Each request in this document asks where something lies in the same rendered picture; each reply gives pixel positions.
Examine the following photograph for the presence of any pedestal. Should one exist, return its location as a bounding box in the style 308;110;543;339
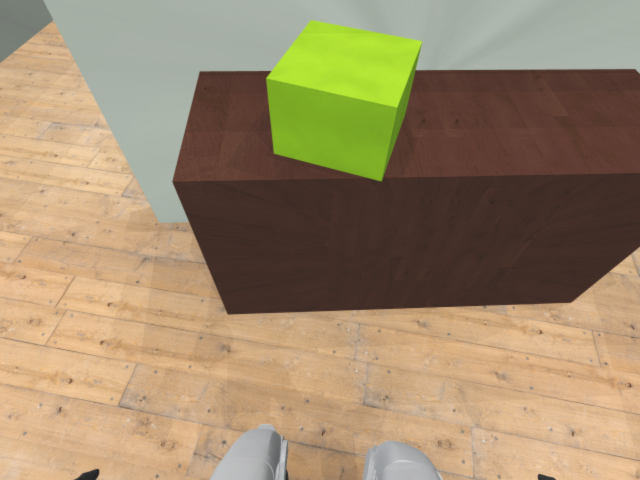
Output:
172;69;640;315

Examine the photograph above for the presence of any robot left thigh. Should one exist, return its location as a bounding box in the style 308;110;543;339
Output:
210;429;288;480

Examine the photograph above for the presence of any robot thigh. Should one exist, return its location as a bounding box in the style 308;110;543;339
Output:
210;429;288;480
363;440;443;480

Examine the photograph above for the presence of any carton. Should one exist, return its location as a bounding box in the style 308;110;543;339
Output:
266;20;422;182

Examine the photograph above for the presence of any robot right thigh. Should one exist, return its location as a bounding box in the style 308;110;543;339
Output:
363;440;443;480

